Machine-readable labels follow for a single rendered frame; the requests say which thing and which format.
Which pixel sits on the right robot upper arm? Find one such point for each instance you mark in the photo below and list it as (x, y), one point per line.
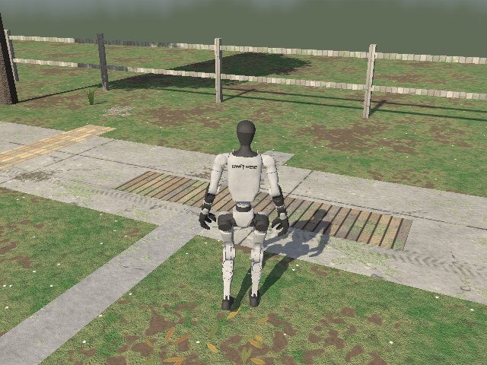
(272, 175)

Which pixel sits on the left robot forearm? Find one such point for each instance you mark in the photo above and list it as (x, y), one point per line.
(207, 202)

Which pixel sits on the left robot upper arm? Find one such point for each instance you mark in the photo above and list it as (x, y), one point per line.
(220, 160)

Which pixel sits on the robot left hand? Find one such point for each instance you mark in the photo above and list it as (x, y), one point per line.
(204, 217)

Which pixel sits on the robot torso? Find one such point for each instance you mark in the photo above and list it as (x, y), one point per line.
(244, 176)

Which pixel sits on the right robot forearm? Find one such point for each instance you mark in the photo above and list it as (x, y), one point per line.
(280, 205)

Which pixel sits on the robot right hand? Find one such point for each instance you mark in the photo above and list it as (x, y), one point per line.
(283, 224)

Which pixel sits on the right robot thigh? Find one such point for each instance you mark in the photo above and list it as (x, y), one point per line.
(260, 227)

